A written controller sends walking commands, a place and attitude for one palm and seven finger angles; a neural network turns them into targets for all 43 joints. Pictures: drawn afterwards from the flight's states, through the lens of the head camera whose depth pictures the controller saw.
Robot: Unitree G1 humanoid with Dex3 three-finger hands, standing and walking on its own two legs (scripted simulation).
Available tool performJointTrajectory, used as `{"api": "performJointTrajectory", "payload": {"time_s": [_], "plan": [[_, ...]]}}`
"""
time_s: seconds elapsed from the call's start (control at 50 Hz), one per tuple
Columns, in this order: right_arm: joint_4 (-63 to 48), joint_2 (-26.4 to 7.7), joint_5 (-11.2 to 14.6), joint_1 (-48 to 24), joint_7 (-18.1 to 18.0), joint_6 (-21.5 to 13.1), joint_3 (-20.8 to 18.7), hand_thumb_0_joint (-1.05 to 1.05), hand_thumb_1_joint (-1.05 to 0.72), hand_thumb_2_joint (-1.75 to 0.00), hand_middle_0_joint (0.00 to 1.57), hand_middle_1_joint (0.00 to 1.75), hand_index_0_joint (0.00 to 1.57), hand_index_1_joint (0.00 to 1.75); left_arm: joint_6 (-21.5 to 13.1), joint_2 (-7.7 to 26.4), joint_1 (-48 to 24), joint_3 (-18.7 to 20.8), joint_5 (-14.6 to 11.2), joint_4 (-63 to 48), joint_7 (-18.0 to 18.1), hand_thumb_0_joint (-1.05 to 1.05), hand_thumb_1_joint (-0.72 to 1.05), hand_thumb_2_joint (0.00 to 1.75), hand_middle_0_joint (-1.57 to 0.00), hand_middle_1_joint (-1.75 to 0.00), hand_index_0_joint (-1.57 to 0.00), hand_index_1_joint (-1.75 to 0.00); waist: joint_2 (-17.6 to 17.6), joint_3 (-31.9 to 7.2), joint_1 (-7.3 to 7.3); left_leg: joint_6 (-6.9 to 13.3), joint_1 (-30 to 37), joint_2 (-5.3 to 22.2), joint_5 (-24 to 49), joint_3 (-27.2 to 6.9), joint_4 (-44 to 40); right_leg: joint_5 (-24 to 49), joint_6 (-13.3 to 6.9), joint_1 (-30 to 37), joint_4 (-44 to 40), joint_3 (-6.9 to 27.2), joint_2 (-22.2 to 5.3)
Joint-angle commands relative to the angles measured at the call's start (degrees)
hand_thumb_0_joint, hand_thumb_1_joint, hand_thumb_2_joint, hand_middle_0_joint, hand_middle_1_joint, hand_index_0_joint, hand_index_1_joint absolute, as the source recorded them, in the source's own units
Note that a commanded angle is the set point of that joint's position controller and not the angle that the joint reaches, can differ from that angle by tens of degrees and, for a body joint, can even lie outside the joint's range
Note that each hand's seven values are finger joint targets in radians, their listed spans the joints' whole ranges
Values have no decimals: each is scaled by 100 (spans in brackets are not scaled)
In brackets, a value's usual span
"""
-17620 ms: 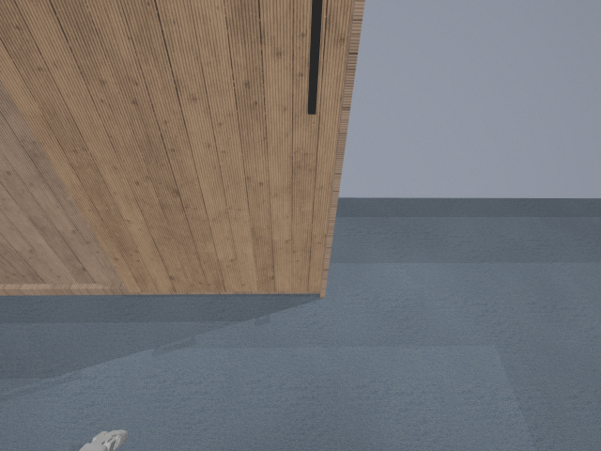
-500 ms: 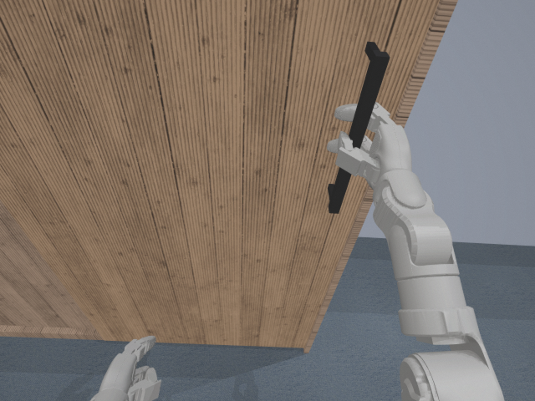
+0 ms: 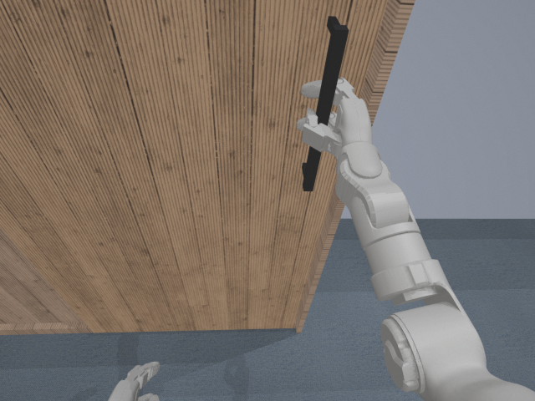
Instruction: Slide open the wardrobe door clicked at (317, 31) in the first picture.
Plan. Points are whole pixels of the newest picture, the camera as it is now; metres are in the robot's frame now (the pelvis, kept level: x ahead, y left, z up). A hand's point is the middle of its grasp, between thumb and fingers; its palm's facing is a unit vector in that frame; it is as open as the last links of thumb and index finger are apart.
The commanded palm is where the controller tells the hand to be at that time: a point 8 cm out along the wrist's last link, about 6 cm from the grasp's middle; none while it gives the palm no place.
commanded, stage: tug the door sideways, standing still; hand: right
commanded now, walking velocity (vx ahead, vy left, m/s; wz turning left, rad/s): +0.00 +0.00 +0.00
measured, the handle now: (318, 116) +0.48 -0.05 +0.20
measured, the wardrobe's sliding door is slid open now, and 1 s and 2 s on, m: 0.01 0.09 0.45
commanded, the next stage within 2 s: step sideways, sliding the door along in 0.02 s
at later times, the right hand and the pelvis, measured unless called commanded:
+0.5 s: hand (279, 133) +0.43 +0.01 +0.20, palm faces -0.12 +0.99 -0.11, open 5.7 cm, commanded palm +0.42 -0.02 +0.22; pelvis -0.01 +0.05 -0.02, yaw +0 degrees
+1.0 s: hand (247, 131) +0.44 +0.06 +0.20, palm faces +0.08 +1.00 -0.03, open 5.7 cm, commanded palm +0.42 +0.08 +0.20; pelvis +0.03 +0.20 -0.03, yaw -3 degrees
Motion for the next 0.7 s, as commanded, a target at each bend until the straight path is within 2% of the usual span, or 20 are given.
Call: {"api": "performJointTrajectory", "payload": {"time_s": [0.0, 0.1, 0.12, 0.14, 0.18, 0.22, 0.26, 0.32, 0.38, 0.4, 0.42, 0.44, 0.46, 0.5, 0.58, 0.6, 0.62, 0.64, 0.66, 0.68], "plan": [[-1231, 1124, 101, -3535, 400, -495, 990, 0, -90, -90, 45, 140, 45, 140, -387, 573, -496, 205, -30, -743, -14, 0, 90, 90, -20, -30, -20, -30, 367, -1793, 614, 29, -272, -231, 1746, -423, -218, 1664, -92, 1365, -87, 375, -50], [-923, 1199, 70, -4056, 229, -647, 998, 0, -90, -90, 45, 140, 45, 140, -503, 578, -369, 218, -18, -609, -34, 0, 90, 90, -20, -30, -20, -30, 492, -1781, 696, 19, -385, -237, 1535, -425, -205, 1429, -73, 1276, -117, 404, -57], [-916, -1488, -273, -3458, 316, -1405, -434, 0, -90, -90, 45, 140, 45, 140, -416, 914, -435, 306, 41, -591, 153, 0, 90, 90, -20, -30, -20, -30, 551, -1513, 411, -208, -331, 132, 685, -655, -307, 908, -302, 513, -67, 372, -456], [-605, -944, -314, -2961, 411, -1688, -218, 0, -90, -90, 45, 140, 45, 140, -346, 744, -457, 264, 65, -557, 224, 0, 90, 90, -20, -30, -20, -30, 618, -1317, 416, -230, -252, 218, 347, -680, -354, 425, -319, 408, -122, 339, -460], [-1004, -630, -253, -3085, 598, -2149, 72, 0, -90, -90, 45, 140, 45, 140, -394, 674, -602, 229, 76, -696, 341, 0, 90, 90, -20, -30, -20, -30, 186, -1328, 456, -179, -385, 113, -102, -557, 190, -230, -404, 425, -465, 744, -804], [-1140, -539, -172, -3243, 697, -2349, 183, 0, -90, -90, 45, 140, 45, 140, -428, 633, -709, 259, 89, -787, 446, 0, 90, 90, -20, -30, -20, -30, -303, -1265, 486, -167, -866, -92, -469, -626, 1331, -859, -807, 550, -855, 1828, -1561], [-1452, -645, -126, -3392, 739, -2421, 164, 0, -90, -90, 45, 140, 45, 140, -459, 570, -702, 299, 96, -858, 471, 0, 90, 90, -20, -30, -20, -30, -261, -1258, 472, -92, -1534, -88, -1131, -897, 2220, -346, -1256, 1016, -860, 2735, -2195], [-1687, -732, -154, -3261, 758, -2472, 28, 0, -90, -90, 45, 140, 45, 140, -480, 613, -627, 360, 104, -789, 432, 0, 90, 90, -20, -30, -20, -30, 37, -1434, 391, -37, -1174, 9, -1073, -1014, 1426, 1569, -1156, 1370, 4, 1920, -2257], [-1854, -843, -270, -3208, 824, -2526, -43, 0, -90, -90, 45, 140, 45, 140, -465, 650, -611, 442, 39, -846, 407, 0, 90, 90, -20, -30, -20, -30, 196, -1665, 430, -1, 378, 86, 811, -913, 54, 1860, -556, 464, 1098, 469, -1386], [-2000, -922, -350, -3238, 823, -2557, -73, 0, -90, -90, 45, 140, 45, 140, -458, 541, -636, 432, 29, -876, 421, 0, 90, 90, -20, -30, -20, -30, 795, -1772, 443, 188, 763, 625, 1430, -1331, -254, 1208, -261, -85, 1673, -105, -884], [-1880, -1127, -427, -3104, 810, -2591, -229, 0, -90, -90, 45, 140, 45, 140, -458, 459, -728, 448, 47, -846, 439, 0, 90, 90, -20, -30, -20, -30, 1320, -1605, 356, 514, 939, 1135, 1838, -1901, -413, -410, -8, -763, 2271, -345, -378], [-1856, -1324, -399, -2893, 819, -2606, -437, 0, -90, -90, 45, 140, 45, 140, -471, 451, -897, 490, 22, -867, 460, 0, 90, 90, -20, -30, -20, -30, 1934, -1235, 123, 855, 1239, 1465, 2626, -2649, -513, -1467, 84, -1596, 3140, -183, -166], [-1960, -1265, -377, -2822, 817, -2596, -451, 0, -90, -90, 45, 140, 45, 140, -473, 484, -1040, 548, 45, -811, 479, 0, 90, 90, -20, -30, -20, -30, 1595, -1131, 21, 1115, 1496, 1683, 3564, -2768, -323, -1736, 115, -1952, 3699, 51, -240], [-2560, -712, -475, -3089, 902, -2757, 74, 0, -90, -90, 45, 140, 45, 140, -549, 280, -1043, 443, 150, -832, 470, 0, 90, 90, -20, -30, -20, -30, 1109, -1296, 130, 1073, 1816, 1457, 4820, -2082, 135, -1681, 147, -1806, 3308, -97, -296], [-2929, -596, -561, -3186, 886, -2969, 312, 0, -90, -90, 45, 140, 45, 140, -503, 269, -934, 484, 222, -842, 487, 0, 90, 90, -20, -30, -20, -30, 1095, -1858, 279, 620, 1578, 872, 5041, -1104, 836, -127, 194, -282, 655, -772, -330], [-2983, -621, -554, -3270, 887, -3020, 369, 0, -90, -90, 45, 140, 45, 140, -504, 368, -769, 565, 194, -787, 489, 0, 90, 90, -20, -30, -20, -30, 978, -2120, 451, 330, 758, 755, 4911, -952, 1556, 848, 42, 977, -194, -638, -591], [-3094, -456, -463, -3384, 915, -3079, 562, 0, -90, -90, 45, 140, 45, 140, -513, 592, -682, 701, 153, -817, 417, 0, 90, 90, -20, -30, -20, -30, 106, -2459, 616, -198, -1074, 326, 3204, -737, 2760, 3147, -562, 2877, -510, 669, -1757], [-3300, -59, -322, -3551, 1001, -3116, 868, 0, -90, -90, 45, 140, 45, 140, -511, 684, -816, 778, 90, -900, 235, 0, 90, 90, -20, -30, -20, -30, -1080, -2827, 552, -362, -2778, -159, -1192, -1108, 4251, 5867, -1395, 4171, 184, 2377, -3340], [-3185, -5, -323, -3687, 1022, -3153, 834, 0, -90, -90, 45, 140, 45, 140, -510, 699, -1098, 705, 58, -1057, 35, 0, 90, 90, -20, -30, -20, -30, -489, -2495, 502, 21, -3126, 53, -1540, -1778, 5151, 5408, -1559, 3940, 286, 2540, -3673], [-3553, -370, -329, -3807, 1030, -3184, 601, 0, -90, -90, 45, 140, 45, 140, -499, 669, -1137, 752, 85, -929, -6, 0, 90, 90, -20, -30, -20, -30, -178, -2343, 513, 25, -3408, 309, -1459, -1791, 5260, 4776, -1551, 3719, 348, 2428, -3687]]}}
